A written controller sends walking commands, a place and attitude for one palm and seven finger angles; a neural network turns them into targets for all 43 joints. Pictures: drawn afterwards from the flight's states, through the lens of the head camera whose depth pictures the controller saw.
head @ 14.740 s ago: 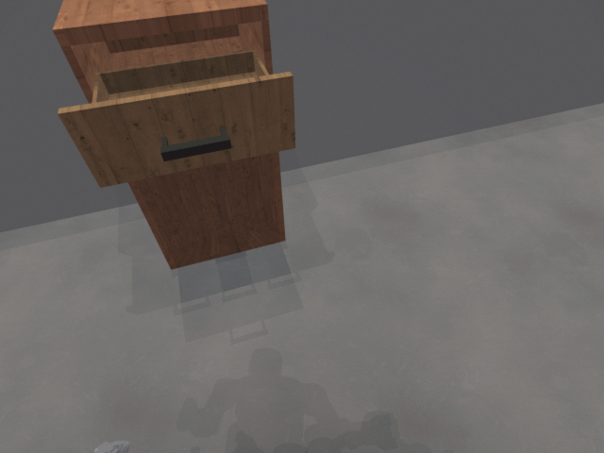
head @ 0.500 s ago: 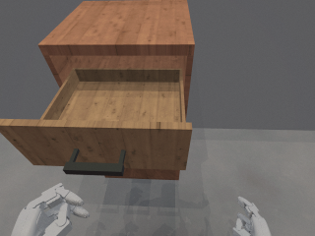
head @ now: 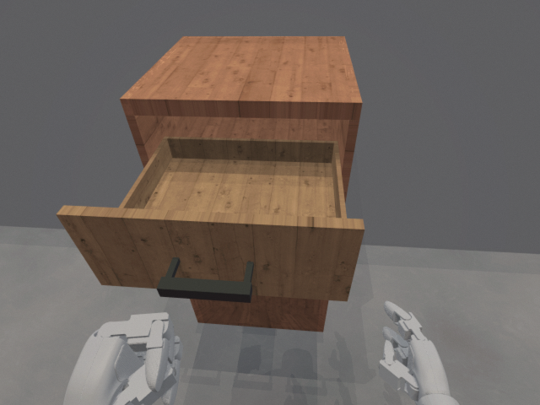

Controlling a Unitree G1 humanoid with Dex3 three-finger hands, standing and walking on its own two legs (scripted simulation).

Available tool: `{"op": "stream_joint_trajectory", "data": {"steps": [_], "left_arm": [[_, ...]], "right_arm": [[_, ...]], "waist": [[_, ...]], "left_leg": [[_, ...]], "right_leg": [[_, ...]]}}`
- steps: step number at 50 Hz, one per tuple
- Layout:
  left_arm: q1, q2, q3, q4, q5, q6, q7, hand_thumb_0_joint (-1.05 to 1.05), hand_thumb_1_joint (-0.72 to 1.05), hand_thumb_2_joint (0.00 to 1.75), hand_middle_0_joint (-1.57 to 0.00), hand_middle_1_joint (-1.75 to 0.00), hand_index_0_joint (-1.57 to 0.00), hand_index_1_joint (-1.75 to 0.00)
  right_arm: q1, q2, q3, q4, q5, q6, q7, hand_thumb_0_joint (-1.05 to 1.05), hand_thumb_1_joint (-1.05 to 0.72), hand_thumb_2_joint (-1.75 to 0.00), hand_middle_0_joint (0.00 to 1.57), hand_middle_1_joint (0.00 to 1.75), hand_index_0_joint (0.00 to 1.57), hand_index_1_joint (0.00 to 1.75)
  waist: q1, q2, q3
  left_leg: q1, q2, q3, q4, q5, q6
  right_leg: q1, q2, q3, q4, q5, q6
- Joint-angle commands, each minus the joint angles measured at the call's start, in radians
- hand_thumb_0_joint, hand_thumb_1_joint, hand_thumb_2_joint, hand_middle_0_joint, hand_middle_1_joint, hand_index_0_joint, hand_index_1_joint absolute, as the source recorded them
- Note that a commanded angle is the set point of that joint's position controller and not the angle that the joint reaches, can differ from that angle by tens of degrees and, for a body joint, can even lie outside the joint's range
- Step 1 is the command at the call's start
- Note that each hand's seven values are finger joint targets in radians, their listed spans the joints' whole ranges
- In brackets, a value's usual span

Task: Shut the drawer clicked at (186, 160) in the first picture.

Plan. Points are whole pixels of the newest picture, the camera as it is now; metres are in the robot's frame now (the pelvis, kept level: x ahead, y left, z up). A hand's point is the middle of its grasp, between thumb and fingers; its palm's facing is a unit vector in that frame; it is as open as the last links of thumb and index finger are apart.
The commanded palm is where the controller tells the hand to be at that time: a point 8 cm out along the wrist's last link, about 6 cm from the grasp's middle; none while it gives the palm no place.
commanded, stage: raise the hand and make a fist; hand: left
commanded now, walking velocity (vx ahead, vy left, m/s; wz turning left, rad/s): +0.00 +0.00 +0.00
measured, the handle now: (208, 277) +0.29 +0.13 +0.07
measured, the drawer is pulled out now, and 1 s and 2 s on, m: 0.30 0.30 0.30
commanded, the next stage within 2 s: bring the fist close to the handle in 0.50 s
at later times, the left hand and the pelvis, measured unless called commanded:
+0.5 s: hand (158, 367) +0.12 +0.12 +0.17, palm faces +0.01 -1.00 -0.05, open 3.3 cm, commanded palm +0.07 +0.16 +0.17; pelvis +0.00 +0.00 +0.00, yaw +0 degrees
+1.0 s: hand (195, 345) +0.16 +0.10 +0.12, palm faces +0.01 -1.00 -0.03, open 3.3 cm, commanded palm +0.12 +0.15 +0.13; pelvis +0.02 -0.02 +0.00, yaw +1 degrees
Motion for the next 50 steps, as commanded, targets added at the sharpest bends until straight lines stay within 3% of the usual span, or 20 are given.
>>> {"op": "stream_joint_trajectory", "data": {"steps": [1, 5, 10, 13, 16, 18, 22, 23, 31, 33, 37, 38, 42, 44, 46, 48, 50], "left_arm": [[0.0, 0.059, 0.058, -0.303, -0.019, -0.014, 0.018, 0.0, 0.9, 0.9, -1.4, -1.6, -1.4, -1.6], [-0.003, 0.054, 0.065, -0.363, -0.045, -0.005, 0.018, 0.0, 0.9, 0.9, -1.4, -1.6, -1.4, -1.6], [0.042, 0.035, 0.048, -0.273, -0.034, 0.042, -0.005, 0.0, 0.9, 0.9, -1.4, -1.6, -1.4, -1.6], [0.066, 0.059, 0.056, -0.32, -0.012, 0.06, -0.003, 0.0, 0.9, 0.9, -1.4, -1.6, -1.4, -1.6], [0.075, 0.055, 0.049, -0.378, -0.01, 0.045, 0.011, 0.0, 0.9, 0.9, -1.4, -1.6, -1.4, -1.6], [0.069, 0.065, 0.066, -0.388, -0.016, 0.025, 0.025, 0.0, 0.9, 0.9, -1.4, -1.6, -1.4, -1.6], [0.077, 0.037, 0.055, -0.346, -0.036, -0.022, 0.03, 0.0, 0.9, 0.9, -1.4, -1.6, -1.4, -1.6], [0.07, 0.042, 0.059, -0.341, -0.032, -0.026, 0.029, 0.0, 0.9, 0.9, -1.4, -1.6, -1.4, -1.6], [0.027, 0.044, 0.026, -0.284, -0.012, 0.007, 0.004, 0.0, 0.9, 0.9, -1.4, -1.6, -1.4, -1.6], [0.005, 0.062, 0.065, -0.245, -0.015, 0.011, 0.012, 0.0, 0.9, 0.9, -1.4, -1.6, -1.4, -1.6], [-0.001, 0.032, 0.066, -0.213, -0.033, -0.017, 0.017, 0.0, 0.9, 0.9, -1.4, -1.6, -1.4, -1.6], [-0.01, 0.044, 0.084, -0.214, -0.038, -0.025, 0.021, 0.0, 0.9, 0.9, -1.4, -1.6, -1.4, -1.6], [-0.028, 0.026, 0.064, -0.176, -0.037, -0.066, 0.02, 0.0, 0.9, 0.9, -1.4, -1.6, -1.4, -1.6], [-0.046, 0.026, 0.055, -0.155, -0.032, -0.081, 0.016, 0.0, 0.9, 0.9, -1.4, -1.6, -1.4, -1.6], [-0.04, 0.027, 0.058, -0.118, -0.032, -0.092, 0.012, 0.0, 0.9, 0.9, -1.4, -1.6, -1.4, -1.6], [-0.05, 0.043, 0.071, -0.088, -0.024, -0.101, 0.009, 0.0, 0.9, 0.9, -1.4, -1.6, -1.4, -1.6], [-0.047, 0.022, 0.051, -0.065, -0.021, -0.106, 0.008, 0.0, 0.9, 0.9, -1.4, -1.6, -1.4, -1.6]], "right_arm": [[-0.148, -0.105, -0.044, -0.2, 0.013, -0.057, -0.005, 0.0, -0.9, -0.9, 0.2, 0.3, 0.2, 0.3], [-0.145, -0.105, -0.042, -0.191, 0.019, -0.085, 0.001, 0.0, -0.9, -0.9, 0.2, 0.3, 0.2, 0.3], [-0.147, -0.111, -0.049, -0.171, 0.023, -0.086, 0.003, 0.0, -0.9, -0.9, 0.2, 0.3, 0.2, 0.3], [-0.156, -0.11, -0.056, -0.182, 0.026, -0.082, 0.006, 0.0, -0.9, -0.9, 0.2, 0.3, 0.2, 0.3], [-0.132, -0.106, -0.057, -0.193, 0.017, -0.078, 0.009, 0.0, -0.9, -0.9, 0.2, 0.3, 0.2, 0.3], [-0.137, -0.107, -0.06, -0.188, 0.02, -0.082, 0.009, 0.0, -0.9, -0.9, 0.2, 0.3, 0.2, 0.3], [-0.131, -0.109, -0.06, -0.176, 0.014, -0.093, 0.008, 0.0, -0.9, -0.9, 0.2, 0.3, 0.2, 0.3], [-0.136, -0.111, -0.064, -0.172, 0.019, -0.098, 0.008, 0.0, -0.9, -0.9, 0.2, 0.3, 0.2, 0.3], [-0.133, -0.112, -0.057, -0.179, 0.016, -0.087, 0.0, 0.0, -0.9, -0.9, 0.2, 0.3, 0.2, 0.3], [-0.133, -0.113, -0.06, -0.167, 0.016, -0.078, -0.006, 0.0, -0.9, -0.9, 0.2, 0.3, 0.2, 0.3], [-0.119, -0.115, -0.059, -0.166, 0.005, -0.072, -0.008, 0.0, -0.9, -0.9, 0.2, 0.3, 0.2, 0.3], [-0.122, -0.114, -0.061, -0.162, 0.006, -0.074, -0.008, 0.0, -0.9, -0.9, 0.2, 0.3, 0.2, 0.3], [-0.098, -0.119, -0.064, -0.154, -0.001, -0.075, -0.008, 0.0, -0.9, -0.9, 0.2, 0.3, 0.2, 0.3], [-0.091, -0.123, -0.065, -0.149, -0.001, -0.079, -0.006, 0.0, -0.9, -0.9, 0.2, 0.3, 0.2, 0.3], [-0.09, -0.123, -0.068, -0.148, -0.005, -0.076, -0.007, 0.0, -0.9, -0.9, 0.2, 0.3, 0.2, 0.3], [-0.088, -0.127, -0.071, -0.142, -0.003, -0.068, -0.008, 0.0, -0.9, -0.9, 0.2, 0.3, 0.2, 0.3], [-0.09, -0.125, -0.069, -0.152, -0.005, -0.062, -0.008, 0.0, -0.9, -0.9, 0.2, 0.3, 0.2, 0.3]], "waist": [[-0.001, -0.033, 0.063], [0.003, -0.06, 0.032], [-0.002, -0.099, 0.09], [0.01, -0.023, 0.076], [0.008, -0.036, 0.027], [0.01, -0.026, 0.039], [-0.003, -0.083, 0.075], [-0.002, -0.068, 0.085], [-0.016, -0.067, 0.125], [-0.011, -0.08, 0.131], [-0.014, -0.113, 0.068], [-0.007, -0.075, 0.052], [-0.024, -0.066, 0.018], [-0.031, -0.053, 0.012], [-0.033, -0.105, 0.009], [-0.032, -0.098, 0.012], [-0.033, -0.1, 0.015]], "left_leg": [[0.034, 0.077, -0.091, -0.214, 0.066, -0.021], [0.064, 0.081, -0.098, -0.217, 0.105, -0.026], [0.037, 0.074, -0.091, -0.223, 0.116, -0.029], [0.054, 0.07, -0.089, -0.23, 0.142, -0.035], [0.074, 0.07, -0.085, -0.221, 0.18, -0.034], [0.069, 0.072, -0.087, -0.211, 0.169, -0.034], [0.051, 0.068, -0.084, -0.192, 0.125, -0.025], [0.053, 0.068, -0.086, -0.19, 0.12, -0.025], [0.025, 0.056, -0.077, -0.178, 0.071, -0.014], [0.02, 0.055, -0.074, -0.172, 0.065, -0.016], [0.025, 0.048, -0.065, -0.149, 0.116, -0.012], [0.02, 0.046, -0.063, -0.148, 0.12, -0.016], [0.018, 0.043, -0.058, -0.116, 0.161, -0.013], [0.011, 0.042, -0.062, -0.109, 0.172, -0.014], [-0.018, 0.041, -0.064, -0.095, 0.173, -0.014], [-0.027, 0.038, -0.061, -0.089, 0.176, -0.014], [-0.039, 0.039, -0.059, -0.086, 0.179, -0.014]], "right_leg": [[-0.042, -0.042, 0.035, -0.174, 0.013, 0.035], [-0.014, -0.039, 0.029, -0.177, 0.052, 0.037], [-0.01, -0.041, 0.034, -0.189, 0.088, 0.039], [0.009, -0.041, 0.03, -0.175, 0.112, 0.031], [0.02, -0.04, 0.025, -0.164, 0.135, 0.034], [0.006, -0.035, 0.029, -0.172, 0.118, 0.032], [-0.024, -0.038, 0.044, -0.199, 0.064, 0.037], [-0.027, -0.039, 0.049, -0.206, 0.06, 0.034], [-0.032, -0.06, 0.1, -0.251, -0.024, 0.038], [-0.038, -0.058, 0.105, -0.262, -0.039, 0.037], [-0.022, -0.06, 0.104, -0.24, 0.039, 0.047], [-0.012, -0.059, 0.103, -0.231, 0.053, 0.043], [-0.013, -0.066, 0.116, -0.212, 0.129, 0.05], [-0.016, -0.067, 0.116, -0.199, 0.156, 0.05], [-0.009, -0.076, 0.134, -0.196, 0.189, 0.061], [-0.01, -0.076, 0.139, -0.193, 0.201, 0.058], [-0.013, -0.08, 0.137, -0.178, 0.219, 0.062]]}}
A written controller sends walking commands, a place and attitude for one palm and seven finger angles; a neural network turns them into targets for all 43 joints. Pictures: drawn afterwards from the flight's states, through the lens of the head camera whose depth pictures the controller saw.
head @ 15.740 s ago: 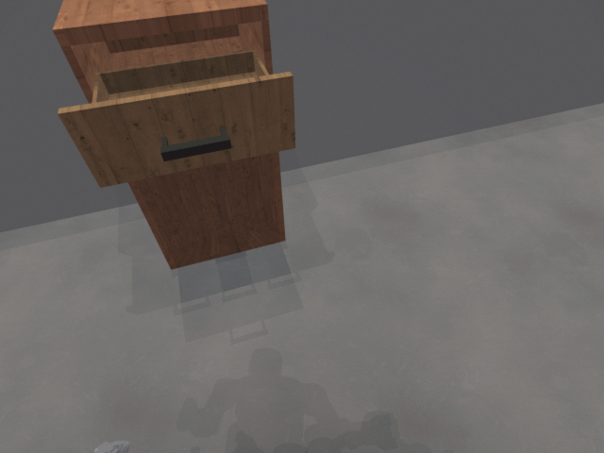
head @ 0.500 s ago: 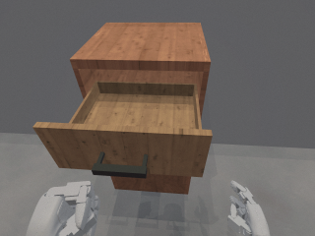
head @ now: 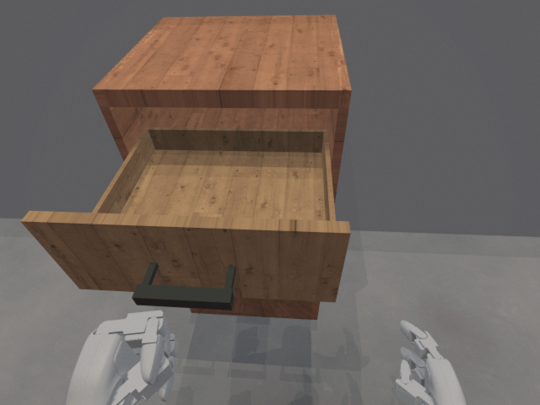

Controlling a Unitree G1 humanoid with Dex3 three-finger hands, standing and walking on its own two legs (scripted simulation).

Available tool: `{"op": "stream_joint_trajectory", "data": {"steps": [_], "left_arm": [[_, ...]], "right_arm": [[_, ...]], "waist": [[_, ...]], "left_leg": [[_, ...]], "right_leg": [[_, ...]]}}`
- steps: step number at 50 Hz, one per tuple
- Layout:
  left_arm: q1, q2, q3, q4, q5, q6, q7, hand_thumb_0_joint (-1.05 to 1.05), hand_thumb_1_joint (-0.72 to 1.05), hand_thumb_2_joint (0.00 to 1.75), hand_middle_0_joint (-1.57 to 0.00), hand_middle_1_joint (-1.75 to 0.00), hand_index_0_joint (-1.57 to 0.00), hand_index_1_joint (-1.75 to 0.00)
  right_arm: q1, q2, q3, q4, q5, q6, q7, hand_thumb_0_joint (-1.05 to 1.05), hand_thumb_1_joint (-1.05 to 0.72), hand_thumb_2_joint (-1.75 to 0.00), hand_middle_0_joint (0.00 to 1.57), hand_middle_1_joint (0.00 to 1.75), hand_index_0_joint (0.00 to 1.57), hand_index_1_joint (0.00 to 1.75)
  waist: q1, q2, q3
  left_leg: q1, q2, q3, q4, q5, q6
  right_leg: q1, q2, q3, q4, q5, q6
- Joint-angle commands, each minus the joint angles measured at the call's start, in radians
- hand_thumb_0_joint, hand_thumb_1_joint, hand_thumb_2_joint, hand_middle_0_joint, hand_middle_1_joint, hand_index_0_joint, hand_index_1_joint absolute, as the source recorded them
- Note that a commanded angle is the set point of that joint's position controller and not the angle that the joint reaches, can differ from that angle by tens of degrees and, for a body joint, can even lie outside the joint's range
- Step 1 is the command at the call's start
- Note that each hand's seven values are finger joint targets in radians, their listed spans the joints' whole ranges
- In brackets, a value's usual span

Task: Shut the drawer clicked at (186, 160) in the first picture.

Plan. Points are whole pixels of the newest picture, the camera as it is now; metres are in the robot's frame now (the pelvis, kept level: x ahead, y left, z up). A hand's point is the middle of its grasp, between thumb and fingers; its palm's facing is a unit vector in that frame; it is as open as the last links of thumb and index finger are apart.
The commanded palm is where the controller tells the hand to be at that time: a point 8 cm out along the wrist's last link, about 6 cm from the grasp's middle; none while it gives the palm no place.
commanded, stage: bring the fist close to the handle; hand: left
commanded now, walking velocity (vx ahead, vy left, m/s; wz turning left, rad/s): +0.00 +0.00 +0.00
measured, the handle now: (187, 283) +0.28 +0.14 +0.07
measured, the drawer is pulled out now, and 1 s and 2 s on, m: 0.30 0.30 0.25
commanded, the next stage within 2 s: push the drawer shut in 1.00 s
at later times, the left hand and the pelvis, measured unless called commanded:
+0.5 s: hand (194, 354) +0.18 +0.11 +0.07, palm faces -0.01 -1.00 -0.02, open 3.3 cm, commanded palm +0.15 +0.16 +0.08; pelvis +0.00 +0.00 -0.02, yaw +0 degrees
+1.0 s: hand (193, 350) +0.18 +0.11 +0.06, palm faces +0.00 -1.00 -0.01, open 3.3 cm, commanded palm +0.15 +0.17 +0.07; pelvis +0.00 +0.00 -0.02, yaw -1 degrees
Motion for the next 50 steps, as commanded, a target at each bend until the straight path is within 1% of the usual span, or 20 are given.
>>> {"op": "stream_joint_trajectory", "data": {"steps": [1, 3, 7, 13, 17, 18, 21, 23, 24, 27, 31, 32, 33, 34, 40, 41, 42, 46, 48, 50], "left_arm": [[0.009, 0.052, 0.032, -0.178, -0.007, -0.09, -0.004, 0.0, 0.9, 0.9, -1.4, -1.6, -1.4, -1.6], [0.025, 0.063, 0.055, -0.163, -0.006, -0.097, 0.002, 0.0, 0.9, 0.9, -1.4, -1.6, -1.4, -1.6], [0.025, 0.028, 0.019, -0.16, -0.005, -0.128, 0.009, 0.0, 0.9, 0.9, -1.4, -1.6, -1.4, -1.6], [-0.023, 0.028, -0.008, -0.105, 0.016, -0.174, 0.021, 0.0, 0.9, 0.9, -1.4, -1.6, -1.4, -1.6], [-0.04, 0.015, -0.025, -0.063, 0.028, -0.191, 0.024, 0.0, 0.9, 0.9, -1.4, -1.6, -1.4, -1.6], [-0.07, 0.043, 0.002, -0.048, 0.031, -0.189, 0.032, 0.0, 0.9, 0.9, -1.4, -1.6, -1.4, -1.6], [-0.114, 0.019, -0.013, -0.027, 0.027, -0.201, 0.044, 0.0, 0.9, 0.9, -1.4, -1.6, -1.4, -1.6], [-0.137, 0.035, 0.003, -0.007, 0.03, -0.206, 0.054, 0.0, 0.9, 0.9, -1.4, -1.6, -1.4, -1.6], [-0.152, 0.012, -0.024, -0.001, 0.03, -0.208, 0.056, 0.0, 0.9, 0.9, -1.4, -1.6, -1.4, -1.6], [-0.161, 0.02, -0.004, 0.032, 0.028, -0.217, 0.065, 0.0, 0.9, 0.9, -1.4, -1.6, -1.4, -1.6], [-0.145, 0.008, -0.017, 0.043, 0.034, -0.223, 0.073, 0.0, 0.9, 0.9, -1.4, -1.6, -1.4, -1.6], [-0.143, 0.011, -0.023, 0.012, 0.034, -0.226, 0.075, 0.0, 0.9, 0.9, -1.4, -1.6, -1.4, -1.6], [-0.127, 0.036, 0.002, 0.024, 0.037, -0.219, 0.082, 0.0, 0.9, 0.9, -1.4, -1.6, -1.4, -1.6], [-0.135, 0.018, -0.022, 0.006, 0.039, -0.219, 0.082, 0.0, 0.9, 0.9, -1.4, -1.6, -1.4, -1.6], [-0.153, 0.034, -0.008, 0.037, 0.045, -0.211, 0.096, 0.0, 0.9, 0.9, -1.4, -1.6, -1.4, -1.6], [-0.159, 0.013, -0.029, 0.027, 0.043, -0.215, 0.094, 0.0, 0.9, 0.9, -1.4, -1.6, -1.4, -1.6], [-0.152, 0.012, -0.03, 0.026, 0.041, -0.217, 0.096, 0.0, 0.9, 0.9, -1.4, -1.6, -1.4, -1.6], [-0.128, 0.019, -0.023, 0.009, 0.034, -0.225, 0.091, 0.0, 0.9, 0.9, -1.4, -1.6, -1.4, -1.6], [-0.148, 0.035, -0.02, -0.018, 0.042, -0.232, 0.094, 0.0, 0.9, 0.9, -1.4, -1.6, -1.4, -1.6], [-0.113, 0.021, -0.033, -0.011, 0.045, -0.232, 0.096, 0.0, 0.9, 0.9, -1.4, -1.6, -1.4, -1.6]], "right_arm": [[-0.128, -0.083, -0.04, -0.199, 0.007, -0.058, -0.007, 0.0, -0.9, -0.9, 0.2, 0.3, 0.2, 0.3], [-0.127, -0.08, -0.045, -0.193, 0.007, -0.051, -0.006, 0.0, -0.9, -0.9, 0.2, 0.3, 0.2, 0.3], [-0.119, -0.081, -0.045, -0.205, 0.004, -0.038, -0.002, 0.0, -0.9, -0.9, 0.2, 0.3, 0.2, 0.3], [-0.101, -0.093, -0.052, -0.207, -0.001, -0.022, 0.001, 0.0, -0.9, -0.9, 0.2, 0.3, 0.2, 0.3], [-0.101, -0.093, -0.049, -0.223, -0.005, -0.001, 0.003, 0.0, -0.9, -0.9, 0.2, 0.3, 0.2, 0.3], [-0.099, -0.097, -0.052, -0.219, -0.004, 0.005, 0.001, 0.0, -0.9, -0.9, 0.2, 0.3, 0.2, 0.3], [-0.101, -0.098, -0.046, -0.231, -0.006, 0.014, 0.001, 0.0, -0.9, -0.9, 0.2, 0.3, 0.2, 0.3], [-0.096, -0.101, -0.047, -0.224, -0.006, 0.02, 0.0, 0.0, -0.9, -0.9, 0.2, 0.3, 0.2, 0.3], [-0.095, -0.101, -0.04, -0.23, -0.008, 0.021, 0.002, 0.0, -0.9, -0.9, 0.2, 0.3, 0.2, 0.3], [-0.09, -0.103, -0.044, -0.227, -0.009, 0.029, 0.004, 0.0, -0.9, -0.9, 0.2, 0.3, 0.2, 0.3], [-0.087, -0.101, -0.045, -0.234, -0.01, 0.04, 0.01, 0.0, -0.9, -0.9, 0.2, 0.3, 0.2, 0.3], [-0.087, -0.1, -0.045, -0.242, -0.009, 0.041, 0.013, 0.0, -0.9, -0.9, 0.2, 0.3, 0.2, 0.3], [-0.086, -0.1, -0.047, -0.237, -0.008, 0.047, 0.012, 0.0, -0.9, -0.9, 0.2, 0.3, 0.2, 0.3], [-0.085, -0.099, -0.043, -0.244, -0.008, 0.049, 0.013, 0.0, -0.9, -0.9, 0.2, 0.3, 0.2, 0.3], [-0.085, -0.103, -0.044, -0.243, -0.008, 0.069, 0.008, 0.0, -0.9, -0.9, 0.2, 0.3, 0.2, 0.3], [-0.093, -0.103, -0.042, -0.25, -0.009, 0.067, 0.007, 0.0, -0.9, -0.9, 0.2, 0.3, 0.2, 0.3], [-0.087, -0.102, -0.043, -0.251, -0.009, 0.066, 0.007, 0.0, -0.9, -0.9, 0.2, 0.3, 0.2, 0.3], [-0.084, -0.103, -0.044, -0.254, -0.007, 0.065, 0.008, 0.0, -0.9, -0.9, 0.2, 0.3, 0.2, 0.3], [-0.077, -0.102, -0.046, -0.251, -0.008, 0.063, 0.008, 0.0, -0.9, -0.9, 0.2, 0.3, 0.2, 0.3], [-0.078, -0.097, -0.045, -0.255, -0.008, 0.065, 0.012, 0.0, -0.9, -0.9, 0.2, 0.3, 0.2, 0.3]], "waist": [[-0.007, -0.108, -0.023], [0.002, -0.101, -0.044], [-0.005, -0.088, -0.057], [-0.029, -0.1, -0.064], [-0.029, -0.107, -0.083], [-0.032, -0.098, -0.08], [-0.037, -0.111, -0.092], [-0.034, -0.079, -0.1], [-0.039, -0.064, -0.103], [-0.034, -0.099, -0.134], [-0.027, -0.092, -0.159], [-0.024, -0.066, -0.175], [-0.017, -0.061, -0.171], [-0.024, -0.071, -0.173], [-0.04, -0.116, -0.096], [-0.039, -0.095, -0.087], [-0.04, -0.117, -0.098], [-0.032, -0.101, -0.145], [-0.031, -0.054, -0.153], [-0.029, -0.065, -0.149]], "left_leg": [[-0.013, 0.027, -0.039, -0.082, 0.206, 0.01], [-0.017, 0.027, -0.038, -0.079, 0.232, 0.008], [-0.022, 0.028, -0.032, -0.066, 0.257, 0.007], [-0.059, 0.028, -0.038, -0.032, 0.234, 0.007], [-0.088, 0.027, -0.036, -0.016, 0.215, 0.007], [-0.096, 0.028, -0.037, -0.013, 0.202, 0.007], [-0.117, 0.028, -0.037, 0.003, 0.179, 0.007], [-0.119, 0.029, -0.035, 0.007, 0.177, 0.004], [-0.117, 0.029, -0.037, 0.007, 0.176, 0.005], [-0.139, 0.03, -0.038, 0.022, 0.184, 0.002], [-0.146, 0.031, -0.034, 0.03, 0.204, 0.001], [-0.135, 0.03, -0.034, 0.029, 0.212, 0.002], [-0.138, 0.031, -0.033, 0.027, 0.215, 0.001], [-0.134, 0.031, -0.032, 0.022, 0.214, 0.002], [-0.17, 0.035, -0.038, 0.024, 0.169, 0.002], [-0.166, 0.034, -0.038, 0.023, 0.158, 0.002], [-0.164, 0.035, -0.04, 0.024, 0.158, 0.003], [-0.159, 0.034, -0.036, 0.031, 0.163, 0.003], [-0.141, 0.034, -0.038, 0.03, 0.182, 0.002], [-0.14, 0.036, -0.039, 0.029, 0.191, 0.003]], "right_leg": [[0.016, -0.094, 0.158, -0.169, 0.267, 0.09], [0.037, -0.093, 0.153, -0.152, 0.329, 0.087], [0.02, -0.089, 0.136, -0.114, 0.388, 0.09], [-0.027, -0.083, 0.143, -0.092, 0.356, 0.088], [-0.05, -0.081, 0.142, -0.068, 0.314, 0.084], [-0.06, -0.076, 0.146, -0.07, 0.29, 0.081], [-0.076, -0.078, 0.155, -0.064, 0.25, 0.083], [-0.084, -0.072, 0.15, -0.056, 0.237, 0.076], [-0.093, -0.072, 0.144, -0.049, 0.227, 0.074], [-0.08, -0.074, 0.153, -0.035, 0.258, 0.079], [-0.07, -0.077, 0.154, -0.017, 0.303, 0.084], [-0.068, -0.076, 0.149, -0.012, 0.312, 0.082], [-0.059, -0.075, 0.154, -0.016, 0.311, 0.081], [-0.06, -0.073, 0.144, -0.013, 0.304, 0.079], [-0.1, -0.069, 0.15, -0.027, 0.241, 0.081], [-0.115, -0.067, 0.15, -0.028, 0.216, 0.079], [-0.111, -0.067, 0.147, -0.027, 0.215, 0.08], [-0.093, -0.067, 0.155, -0.022, 0.221, 0.082], [-0.1, -0.062, 0.143, -0.01, 0.233, 0.073], [-0.107, -0.06, 0.13, -0.002, 0.238, 0.072]]}}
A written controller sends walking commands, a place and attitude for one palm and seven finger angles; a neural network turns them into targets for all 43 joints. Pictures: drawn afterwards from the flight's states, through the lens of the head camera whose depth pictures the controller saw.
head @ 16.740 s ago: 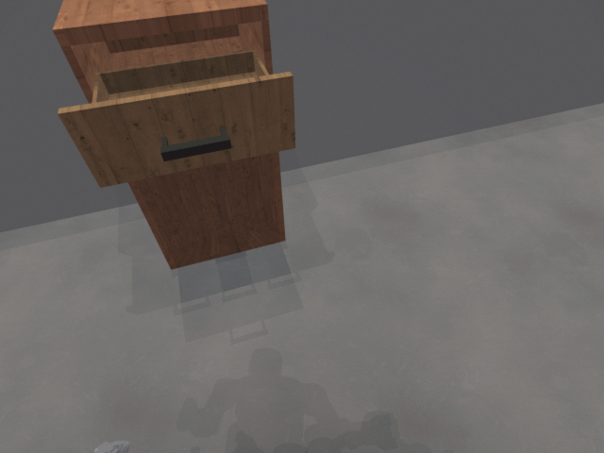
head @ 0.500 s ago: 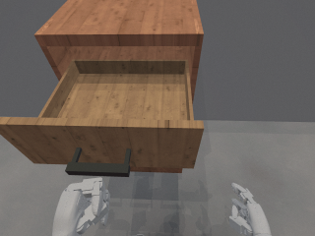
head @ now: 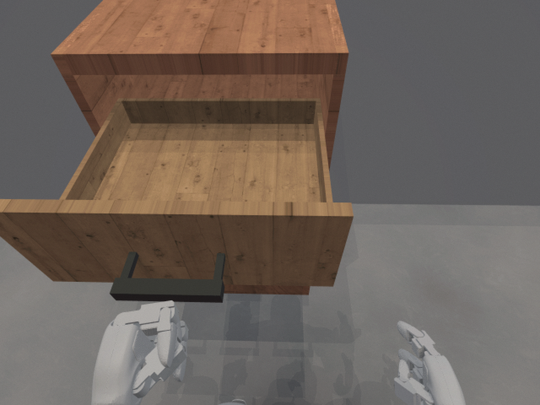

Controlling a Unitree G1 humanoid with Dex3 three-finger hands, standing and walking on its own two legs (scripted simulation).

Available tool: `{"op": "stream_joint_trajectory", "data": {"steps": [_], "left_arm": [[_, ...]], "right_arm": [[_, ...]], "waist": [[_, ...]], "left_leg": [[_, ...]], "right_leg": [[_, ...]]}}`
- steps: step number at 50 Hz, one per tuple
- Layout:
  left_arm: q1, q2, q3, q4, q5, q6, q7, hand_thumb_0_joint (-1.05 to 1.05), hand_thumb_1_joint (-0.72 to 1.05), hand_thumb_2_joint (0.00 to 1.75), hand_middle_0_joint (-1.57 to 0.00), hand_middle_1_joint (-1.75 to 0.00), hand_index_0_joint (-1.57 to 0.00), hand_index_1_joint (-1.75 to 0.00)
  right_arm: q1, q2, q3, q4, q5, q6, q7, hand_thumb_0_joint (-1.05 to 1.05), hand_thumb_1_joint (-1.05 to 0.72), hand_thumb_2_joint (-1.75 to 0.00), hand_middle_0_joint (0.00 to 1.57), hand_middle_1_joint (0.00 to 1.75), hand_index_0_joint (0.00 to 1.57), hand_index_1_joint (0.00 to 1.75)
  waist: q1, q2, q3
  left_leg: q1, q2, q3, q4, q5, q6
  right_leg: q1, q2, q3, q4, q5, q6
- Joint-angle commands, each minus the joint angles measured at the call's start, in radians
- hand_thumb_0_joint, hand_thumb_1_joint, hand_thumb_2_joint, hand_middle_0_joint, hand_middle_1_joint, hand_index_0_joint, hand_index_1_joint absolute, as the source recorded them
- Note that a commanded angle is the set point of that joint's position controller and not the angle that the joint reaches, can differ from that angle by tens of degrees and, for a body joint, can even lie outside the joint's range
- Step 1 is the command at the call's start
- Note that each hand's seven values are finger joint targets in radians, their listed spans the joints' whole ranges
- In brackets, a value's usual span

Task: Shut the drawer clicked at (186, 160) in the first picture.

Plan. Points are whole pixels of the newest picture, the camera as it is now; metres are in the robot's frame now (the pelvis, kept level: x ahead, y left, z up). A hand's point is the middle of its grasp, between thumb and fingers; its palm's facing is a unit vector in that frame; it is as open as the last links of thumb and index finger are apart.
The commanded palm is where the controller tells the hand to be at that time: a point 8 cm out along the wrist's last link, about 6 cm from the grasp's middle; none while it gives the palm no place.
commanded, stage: push the drawer shut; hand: left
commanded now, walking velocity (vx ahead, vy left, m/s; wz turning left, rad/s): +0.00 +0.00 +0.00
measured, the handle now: (172, 275) +0.27 +0.14 +0.09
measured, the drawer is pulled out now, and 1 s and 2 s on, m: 0.30 0.25 0.11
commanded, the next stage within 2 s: none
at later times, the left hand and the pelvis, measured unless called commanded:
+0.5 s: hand (186, 334) +0.20 +0.11 +0.08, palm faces -0.01 -1.00 -0.03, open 2.9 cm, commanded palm +0.20 +0.16 +0.09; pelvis -0.01 +0.00 +0.00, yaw +1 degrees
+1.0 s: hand (195, 293) +0.25 +0.11 +0.08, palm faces -0.03 -1.00 -0.05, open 3.1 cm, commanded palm +0.25 +0.16 +0.09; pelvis -0.03 +0.01 +0.01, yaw +1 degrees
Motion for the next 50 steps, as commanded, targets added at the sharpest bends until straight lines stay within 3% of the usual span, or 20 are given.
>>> {"op": "stream_joint_trajectory", "data": {"steps": [1, 4, 6, 8, 11, 13, 14, 19, 29, 33, 34, 38, 42, 43, 44, 48, 50], "left_arm": [[0.021, 0.036, 0.003, -0.248, 0.0, -0.081, -0.003, 0.0, 0.9, 0.9, -1.4, -1.6, -1.4, -1.6], [-0.009, 0.013, -0.031, -0.231, 0.009, -0.066, -0.001, 0.0, 0.9, 0.9, -1.4, -1.6, -1.4, -1.6], [-0.031, 0.035, -0.012, -0.217, 0.014, -0.058, 0.005, 0.0, 0.9, 0.9, -1.4, -1.6, -1.4, -1.6], [-0.078, 0.051, -0.005, -0.223, 0.024, -0.05, 0.017, 0.0, 0.9, 0.9, -1.4, -1.6, -1.4, -1.6], [-0.132, 0.031, -0.025, -0.234, 0.031, -0.047, 0.034, 0.0, 0.9, 0.9, -1.4, -1.6, -1.4, -1.6], [-0.136, 0.062, 0.02, -0.21, 0.028, -0.037, 0.048, 0.0, 0.9, 0.9, -1.4, -1.6, -1.4, -1.6], [-0.146, 0.047, 0.019, -0.2, 0.022, -0.032, 0.05, 0.0, 0.9, 0.9, -1.4, -1.6, -1.4, -1.6], [-0.276, 0.046, 0.01, -0.179, 0.017, -0.02, 0.059, 0.0, 0.9, 0.9, -1.4, -1.6, -1.4, -1.6], [-0.52, 0.057, -0.004, -0.117, 0.018, -0.016, 0.069, 0.0, 0.9, 0.9, -1.4, -1.6, -1.4, -1.6], [-0.587, 0.08, 0.026, -0.068, 0.008, -0.002, 0.071, 0.0, 0.9, 0.9, -1.4, -1.6, -1.4, -1.6], [-0.615, 0.05, -0.004, -0.061, 0.005, 0.001, 0.069, 0.0, 0.9, 0.9, -1.4, -1.6, -1.4, -1.6], [-0.673, 0.073, 0.027, 0.003, 0.0, 0.019, 0.081, 0.0, 0.9, 0.9, -1.4, -1.6, -1.4, -1.6], [-0.756, 0.054, 0.02, 0.052, -0.005, 0.023, 0.087, 0.0, 0.9, 0.9, -1.4, -1.6, -1.4, -1.6], [-0.769, 0.084, 0.044, 0.069, 0.0, 0.023, 0.092, 0.0, 0.9, 0.9, -1.4, -1.6, -1.4, -1.6], [-0.783, 0.058, 0.03, 0.085, -0.002, 0.023, 0.091, 0.0, 0.9, 0.9, -1.4, -1.6, -1.4, -1.6], [-0.875, 0.071, 0.039, 0.121, -0.001, 0.015, 0.096, 0.0, 0.9, 0.9, -1.4, -1.6, -1.4, -1.6], [-0.91, 0.043, 0.017, 0.147, -0.002, 0.014, 0.096, 0.0, 0.9, 0.9, -1.4, -1.6, -1.4, -1.6]], "right_arm": [[-0.081, -0.095, -0.043, -0.183, 0.009, -0.062, -0.002, 0.0, -0.9, -0.9, 0.2, 0.3, 0.2, 0.3], [-0.077, -0.099, -0.041, -0.191, 0.008, -0.059, -0.002, 0.0, -0.9, -0.9, 0.2, 0.3, 0.2, 0.3], [-0.078, -0.103, -0.041, -0.192, 0.006, -0.054, -0.005, 0.0, -0.9, -0.9, 0.2, 0.3, 0.2, 0.3], [-0.074, -0.107, -0.039, -0.194, 0.004, -0.05, -0.007, 0.0, -0.9, -0.9, 0.2, 0.3, 0.2, 0.3], [-0.072, -0.104, -0.033, -0.202, 0.0, -0.05, -0.006, 0.0, -0.9, -0.9, 0.2, 0.3, 0.2, 0.3], [-0.063, -0.108, -0.032, -0.192, -0.002, -0.044, -0.007, 0.0, -0.9, -0.9, 0.2, 0.3, 0.2, 0.3], [-0.065, -0.105, -0.031, -0.191, -0.002, -0.042, -0.006, 0.0, -0.9, -0.9, 0.2, 0.3, 0.2, 0.3], [-0.075, -0.111, -0.023, -0.174, -0.001, -0.04, -0.01, 0.0, -0.9, -0.9, 0.2, 0.3, 0.2, 0.3], [-0.093, -0.12, -0.016, -0.127, -0.001, -0.051, -0.02, 0.0, -0.9, -0.9, 0.2, 0.3, 0.2, 0.3], [-0.103, -0.124, -0.014, -0.113, 0.005, -0.049, -0.024, 0.0, -0.9, -0.9, 0.2, 0.3, 0.2, 0.3], [-0.113, -0.12, -0.011, -0.108, 0.005, -0.05, -0.023, 0.0, -0.9, -0.9, 0.2, 0.3, 0.2, 0.3], [-0.117, -0.125, -0.008, -0.089, 0.006, -0.045, -0.024, 0.0, -0.9, -0.9, 0.2, 0.3, 0.2, 0.3], [-0.126, -0.122, -0.006, -0.078, 0.006, -0.044, -0.022, 0.0, -0.9, -0.9, 0.2, 0.3, 0.2, 0.3], [-0.124, -0.128, -0.008, -0.068, 0.006, -0.042, -0.023, 0.0, -0.9, -0.9, 0.2, 0.3, 0.2, 0.3], [-0.126, -0.122, -0.006, -0.068, 0.005, -0.04, -0.023, 0.0, -0.9, -0.9, 0.2, 0.3, 0.2, 0.3], [-0.13, -0.127, -0.007, -0.05, 0.006, -0.038, -0.021, 0.0, -0.9, -0.9, 0.2, 0.3, 0.2, 0.3], [-0.136, -0.124, -0.006, -0.046, 0.006, -0.036, -0.02, 0.0, -0.9, -0.9, 0.2, 0.3, 0.2, 0.3]], "waist": [[-0.011, -0.041, -0.114], [-0.025, -0.06, -0.077], [-0.027, -0.08, -0.064], [-0.028, -0.072, -0.07], [-0.028, -0.051, -0.107], [-0.016, -0.063, -0.128], [-0.02, -0.082, -0.14], [-0.044, -0.049, -0.091], [-0.066, -0.047, -0.113], [-0.059, -0.049, -0.117], [-0.063, -0.027, -0.117], [-0.053, -0.028, -0.101], [-0.055, -0.043, -0.096], [-0.058, -0.054, -0.098], [-0.053, -0.055, -0.108], [-0.058, -0.043, -0.11], [-0.062, -0.033, -0.107]], "left_leg": [[0.071, 0.032, -0.063, -0.124, 0.255, -0.004], [0.061, 0.034, -0.073, -0.13, 0.227, -0.003], [0.049, 0.034, -0.074, -0.124, 0.207, -0.002], [0.051, 0.034, -0.075, -0.125, 0.199, -0.002], [0.074, 0.035, -0.078, -0.127, 0.22, -0.002], [0.07, 0.032, -0.076, -0.127, 0.242, -0.004], [0.072, 0.033, -0.074, -0.127, 0.242, -0.004], [0.069, 0.034, -0.079, -0.131, 0.203, -0.006], [0.082, 0.033, -0.092, -0.146, 0.124, -0.002], [0.088, 0.033, -0.092, -0.166, 0.104, -0.004], [0.101, 0.031, -0.092, -0.17, 0.104, -0.003], [0.103, 0.031, -0.096, -0.192, 0.096, -0.006], [0.113, 0.03, -0.095, -0.211, 0.079, -0.007], [0.119, 0.033, -0.099, -0.214, 0.081, -0.006], [0.124, 0.03, -0.095, -0.22, 0.091, -0.006], [0.139, 0.032, -0.098, -0.232, 0.078, -0.008], [0.151, 0.032, -0.1, -0.239, 0.072, -0.009]], "right_leg": [[0.096, -0.056, 0.116, -0.162, 0.298, 0.068], [0.065, -0.053, 0.103, -0.163, 0.255, 0.067], [0.055, -0.053, 0.114, -0.17, 0.232, 0.068], [0.052, -0.052, 0.11, -0.167, 0.216, 0.064], [0.054, -0.05, 0.101, -0.151, 0.238, 0.063], [0.086, -0.049, 0.107, -0.154, 0.268, 0.062], [0.093, -0.05, 0.107, -0.155, 0.278, 0.066], [0.057, -0.051, 0.109, -0.174, 0.224, 0.066], [0.044, -0.059, 0.123, -0.211, 0.1, 0.066], [0.061, -0.06, 0.125, -0.228, 0.068, 0.065], [0.057, -0.062, 0.125, -0.232, 0.073, 0.066], [0.071, -0.062, 0.123, -0.248, 0.063, 0.063], [0.076, -0.064, 0.122, -0.26, 0.049, 0.065], [0.075, -0.063, 0.118, -0.26, 0.052, 0.063], [0.088, -0.063, 0.118, -0.261, 0.064, 0.064], [0.082, -0.063, 0.115, -0.263, 0.057, 0.063], [0.072, -0.063, 0.109, -0.262, 0.06, 0.063]]}}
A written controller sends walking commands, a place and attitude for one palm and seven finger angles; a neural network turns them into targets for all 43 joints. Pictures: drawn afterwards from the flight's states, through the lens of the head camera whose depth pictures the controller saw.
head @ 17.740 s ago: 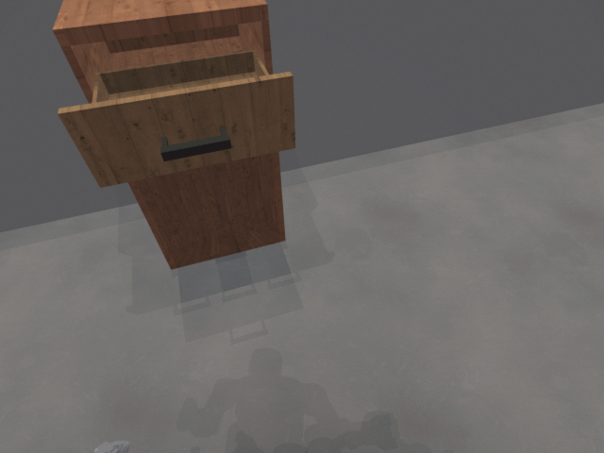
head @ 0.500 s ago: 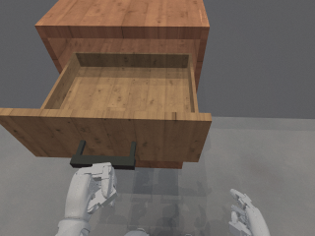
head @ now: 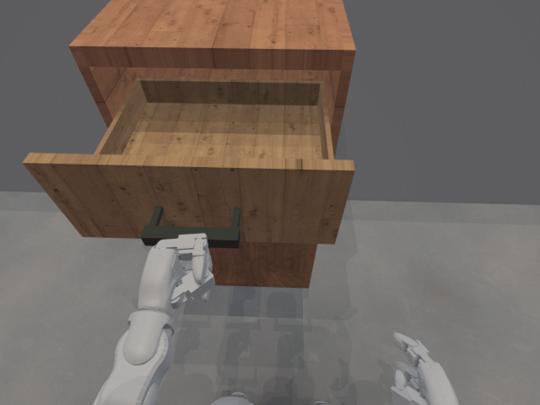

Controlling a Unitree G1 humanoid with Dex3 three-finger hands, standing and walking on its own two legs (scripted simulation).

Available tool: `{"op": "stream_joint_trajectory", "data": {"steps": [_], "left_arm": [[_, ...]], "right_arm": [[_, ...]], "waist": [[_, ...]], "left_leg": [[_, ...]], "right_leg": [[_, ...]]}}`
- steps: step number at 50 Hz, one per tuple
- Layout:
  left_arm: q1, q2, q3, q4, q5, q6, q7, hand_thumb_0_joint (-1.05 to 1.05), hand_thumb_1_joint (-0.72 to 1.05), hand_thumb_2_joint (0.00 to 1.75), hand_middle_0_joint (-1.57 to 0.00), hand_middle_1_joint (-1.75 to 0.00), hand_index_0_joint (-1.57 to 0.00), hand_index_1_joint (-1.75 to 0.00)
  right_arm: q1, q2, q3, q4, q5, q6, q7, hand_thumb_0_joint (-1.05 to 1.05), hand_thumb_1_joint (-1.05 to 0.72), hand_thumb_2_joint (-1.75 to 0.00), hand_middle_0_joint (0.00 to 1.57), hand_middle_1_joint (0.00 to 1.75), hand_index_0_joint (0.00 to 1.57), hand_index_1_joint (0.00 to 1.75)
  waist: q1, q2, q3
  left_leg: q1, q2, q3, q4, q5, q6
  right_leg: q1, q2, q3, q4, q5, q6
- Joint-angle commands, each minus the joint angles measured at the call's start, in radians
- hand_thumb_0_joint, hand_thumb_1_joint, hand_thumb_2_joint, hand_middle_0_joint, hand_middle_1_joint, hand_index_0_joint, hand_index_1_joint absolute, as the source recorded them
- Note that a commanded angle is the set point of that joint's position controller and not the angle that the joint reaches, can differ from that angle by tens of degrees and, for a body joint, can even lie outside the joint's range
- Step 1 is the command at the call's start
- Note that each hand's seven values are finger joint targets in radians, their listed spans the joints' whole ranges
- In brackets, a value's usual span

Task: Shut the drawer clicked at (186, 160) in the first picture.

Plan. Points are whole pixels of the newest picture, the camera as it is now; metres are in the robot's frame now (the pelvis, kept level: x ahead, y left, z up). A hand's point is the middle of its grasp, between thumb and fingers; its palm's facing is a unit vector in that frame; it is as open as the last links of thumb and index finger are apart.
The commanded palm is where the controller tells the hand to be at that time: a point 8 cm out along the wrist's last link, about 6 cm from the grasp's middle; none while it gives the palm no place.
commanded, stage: push the drawer shut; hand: left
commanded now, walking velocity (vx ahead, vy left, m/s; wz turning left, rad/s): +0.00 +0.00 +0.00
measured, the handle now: (194, 225) +0.36 +0.13 +0.08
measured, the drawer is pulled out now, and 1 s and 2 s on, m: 0.25 0.11 0.00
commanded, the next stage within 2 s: none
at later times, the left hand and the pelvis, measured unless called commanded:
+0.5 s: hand (218, 230) +0.35 +0.09 +0.07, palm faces -0.03 -1.00 -0.05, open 2.9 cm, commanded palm +0.35 +0.14 +0.08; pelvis +0.01 +0.00 +0.01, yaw +0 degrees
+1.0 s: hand (223, 199) +0.42 +0.09 +0.07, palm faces +0.00 -1.00 -0.05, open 2.8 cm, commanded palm +0.41 +0.15 +0.08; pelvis +0.01 +0.00 +0.01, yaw -1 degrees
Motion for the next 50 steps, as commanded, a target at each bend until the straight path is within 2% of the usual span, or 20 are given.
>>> {"op": "stream_joint_trajectory", "data": {"steps": [1, 3, 5, 9, 12, 15, 16, 18, 19, 20, 22, 25, 27, 30, 32, 33, 35, 41, 47, 50], "left_arm": [[-0.404, 0.009, 0.037, -0.192, -0.003, -0.073, 0.017, 0.0, 0.9, 0.9, -1.4, -1.6, -1.4, -1.6], [-0.43, 0.035, 0.061, -0.16, -0.004, -0.075, 0.024, 0.0, 0.9, 0.9, -1.4, -1.6, -1.4, -1.6], [-0.451, 0.005, 0.042, -0.146, -0.002, -0.076, 0.023, 0.0, 0.9, 0.9, -1.4, -1.6, -1.4, -1.6], [-0.523, -0.001, 0.037, -0.097, 0.007, -0.075, 0.033, 0.0, 0.9, 0.9, -1.4, -1.6, -1.4, -1.6], [-0.576, -0.004, 0.041, -0.069, 0.006, -0.078, 0.04, 0.0, 0.9, 0.9, -1.4, -1.6, -1.4, -1.6], [-0.606, 0.03, 0.085, -0.02, 0.003, -0.079, 0.047, 0.0, 0.9, 0.9, -1.4, -1.6, -1.4, -1.6], [-0.631, 0.018, 0.071, -0.009, 0.001, -0.08, 0.043, 0.0, 0.9, 0.9, -1.4, -1.6, -1.4, -1.6], [-0.655, 0.059, 0.109, 0.031, 0.007, -0.084, 0.044, 0.0, 0.9, 0.9, -1.4, -1.6, -1.4, -1.6], [-0.675, 0.02, 0.082, 0.041, 0.002, -0.084, 0.04, 0.0, 0.9, 0.9, -1.4, -1.6, -1.4, -1.6], [-0.689, 0.051, 0.118, 0.056, -0.002, -0.086, 0.043, 0.0, 0.9, 0.9, -1.4, -1.6, -1.4, -1.6], [-0.73, 0.025, 0.098, 0.065, -0.003, -0.092, 0.04, 0.0, 0.9, 0.9, -1.4, -1.6, -1.4, -1.6], [-0.754, 0.024, 0.109, 0.132, -0.006, -0.093, 0.039, 0.0, 0.9, 0.9, -1.4, -1.6, -1.4, -1.6], [-0.794, 0.045, 0.134, 0.136, -0.006, -0.103, 0.042, 0.0, 0.9, 0.9, -1.4, -1.6, -1.4, -1.6], [-0.802, 0.057, 0.159, 0.19, -0.003, -0.11, 0.041, 0.0, 0.9, 0.9, -1.4, -1.6, -1.4, -1.6], [-0.841, 0.041, 0.148, 0.205, -0.007, -0.117, 0.033, 0.0, 0.9, 0.9, -1.4, -1.6, -1.4, -1.6], [-0.845, 0.078, 0.179, 0.241, -0.003, -0.118, 0.033, 0.0, 0.9, 0.9, -1.4, -1.6, -1.4, -1.6], [-0.886, 0.073, 0.184, 0.274, -0.007, -0.127, 0.03, 0.0, 0.9, 0.9, -1.4, -1.6, -1.4, -1.6], [-0.992, 0.059, 0.174, 0.353, -0.001, -0.154, 0.027, 0.0, 0.9, 0.9, -1.4, -1.6, -1.4, -1.6], [-1.081, 0.138, 0.251, 0.439, -0.003, -0.178, 0.027, 0.0, 0.9, 0.9, -1.4, -1.6, -1.4, -1.6], [-1.129, 0.153, 0.269, 0.46, 0.001, -0.197, 0.028, 0.0, 0.9, 0.9, -1.4, -1.6, -1.4, -1.6]], "right_arm": [[-0.09, -0.111, -0.05, -0.144, 0.009, -0.056, -0.008, 0.0, -0.9, -0.9, 0.2, 0.3, 0.2, 0.3], [-0.083, -0.116, -0.052, -0.129, 0.007, -0.053, -0.01, 0.0, -0.9, -0.9, 0.2, 0.3, 0.2, 0.3], [-0.088, -0.113, -0.053, -0.13, 0.007, -0.05, -0.008, 0.0, -0.9, -0.9, 0.2, 0.3, 0.2, 0.3], [-0.083, -0.114, -0.055, -0.108, 0.007, -0.044, -0.008, 0.0, -0.9, -0.9, 0.2, 0.3, 0.2, 0.3], [-0.077, -0.116, -0.057, -0.099, 0.005, -0.042, -0.006, 0.0, -0.9, -0.9, 0.2, 0.3, 0.2, 0.3], [-0.07, -0.118, -0.059, -0.085, 0.004, -0.033, -0.009, 0.0, -0.9, -0.9, 0.2, 0.3, 0.2, 0.3], [-0.069, -0.117, -0.058, -0.083, 0.006, -0.031, -0.009, 0.0, -0.9, -0.9, 0.2, 0.3, 0.2, 0.3], [-0.065, -0.124, -0.061, -0.069, 0.006, -0.026, -0.01, 0.0, -0.9, -0.9, 0.2, 0.3, 0.2, 0.3], [-0.067, -0.115, -0.06, -0.07, 0.006, -0.025, -0.008, 0.0, -0.9, -0.9, 0.2, 0.3, 0.2, 0.3], [-0.061, -0.118, -0.062, -0.065, 0.007, -0.024, -0.009, 0.0, -0.9, -0.9, 0.2, 0.3, 0.2, 0.3], [-0.059, -0.116, -0.063, -0.061, 0.008, -0.024, -0.007, 0.0, -0.9, -0.9, 0.2, 0.3, 0.2, 0.3], [-0.048, -0.12, -0.065, -0.052, 0.006, -0.017, -0.005, 0.0, -0.9, -0.9, 0.2, 0.3, 0.2, 0.3], [-0.039, -0.121, -0.069, -0.044, 0.005, -0.017, -0.005, 0.0, -0.9, -0.9, 0.2, 0.3, 0.2, 0.3], [-0.021, -0.124, -0.075, -0.038, 0.003, -0.011, -0.002, 0.0, -0.9, -0.9, 0.2, 0.3, 0.2, 0.3], [-0.012, -0.122, -0.077, -0.03, 0.003, -0.011, -0.001, 0.0, -0.9, -0.9, 0.2, 0.3, 0.2, 0.3], [-0.001, -0.129, -0.078, -0.022, 0.002, -0.007, -0.001, 0.0, -0.9, -0.9, 0.2, 0.3, 0.2, 0.3], [0.002, -0.127, -0.079, -0.017, 0.002, -0.004, 0.0, 0.0, -0.9, -0.9, 0.2, 0.3, 0.2, 0.3], [0.029, -0.13, -0.084, 0.0, 0.002, -0.002, 0.004, 0.0, -0.9, -0.9, 0.2, 0.3, 0.2, 0.3], [0.06, -0.134, -0.085, 0.017, 0.001, 0.001, 0.0, 0.0, -0.9, -0.9, 0.2, 0.3, 0.2, 0.3], [0.073, -0.132, -0.085, 0.025, -0.001, -0.001, 0.0, 0.0, -0.9, -0.9, 0.2, 0.3, 0.2, 0.3]], "waist": [[-0.05, -0.04, -0.156], [-0.053, -0.075, -0.169], [-0.05, -0.056, -0.188], [-0.055, -0.028, -0.202], [-0.057, -0.041, -0.22], [-0.053, -0.067, -0.239], [-0.06, -0.075, -0.24], [-0.056, -0.085, -0.239], [-0.062, -0.057, -0.238], [-0.055, -0.064, -0.24], [-0.062, -0.035, -0.257], [-0.065, -0.052, -0.243], [-0.063, -0.034, -0.27], [-0.059, -0.061, -0.301], [-0.068, -0.051, -0.303], [-0.066, -0.061, -0.292], [-0.073, -0.076, -0.28], [-0.089, -0.045, -0.287], [-0.094, -0.085, -0.319], [-0.094, -0.028, -0.337]], "left_leg": [[0.12, 0.049, -0.088, -0.182, 0.002, -0.02], [0.116, 0.05, -0.089, -0.18, 0.016, -0.017], [0.137, 0.05, -0.088, -0.186, 0.037, -0.019], [0.164, 0.054, -0.094, -0.192, 0.059, -0.022], [0.177, 0.054, -0.098, -0.193, 0.075, -0.024], [0.167, 0.053, -0.088, -0.192, 0.099, -0.023], [0.168, 0.052, -0.085, -0.191, 0.107, -0.022], [0.154, 0.054, -0.082, -0.189, 0.114, -0.021], [0.166, 0.052, -0.076, -0.189, 0.121, -0.02], [0.166, 0.053, -0.079, -0.191, 0.126, -0.024], [0.192, 0.054, -0.08, -0.191, 0.139, -0.027], [0.181, 0.055, -0.08, -0.191, 0.145, -0.026], [0.194, 0.053, -0.078, -0.188, 0.163, -0.028], [0.19, 0.054, -0.071, -0.184, 0.197, -0.028], [0.197, 0.053, -0.066, -0.179, 0.217, -0.028], [0.18, 0.054, -0.069, -0.178, 0.215, -0.027], [0.164, 0.051, -0.064, -0.178, 0.189, -0.025], [0.176, 0.051, -0.066, -0.175, 0.172, -0.024], [0.108, 0.042, -0.045, -0.17, 0.142, -0.017], [0.131, 0.041, -0.045, -0.171, 0.153, -0.019]], "right_leg": [[0.021, -0.047, 0.119, -0.2, 0.0, 0.051], [0.036, -0.045, 0.125, -0.204, 0.012, 0.054], [0.038, -0.046, 0.117, -0.198, 0.038, 0.053], [0.024, -0.045, 0.106, -0.185, 0.067, 0.05], [0.028, -0.045, 0.103, -0.184, 0.085, 0.05], [0.058, -0.045, 0.112, -0.189, 0.111, 0.052], [0.063, -0.045, 0.113, -0.19, 0.123, 0.054], [0.068, -0.045, 0.118, -0.189, 0.125, 0.055], [0.064, -0.045, 0.118, -0.193, 0.138, 0.055], [0.069, -0.045, 0.117, -0.191, 0.144, 0.053], [0.058, -0.044, 0.112, -0.185, 0.158, 0.051], [0.051, -0.041, 0.111, -0.188, 0.166, 0.053], [0.059, -0.041, 0.113, -0.183, 0.187, 0.051], [0.082, -0.039, 0.114, -0.176, 0.229, 0.054], [0.082, -0.039, 0.116, -0.176, 0.257, 0.055], [0.08, -0.037, 0.117, -0.174, 0.253, 0.055], [0.075, -0.037, 0.121, -0.182, 0.237, 0.057], [0.037, -0.032, 0.121, -0.18, 0.213, 0.056], [0.1, -0.036, 0.156, -0.197, 0.214, 0.066], [0.09, -0.034, 0.155, -0.192, 0.226, 0.063]]}}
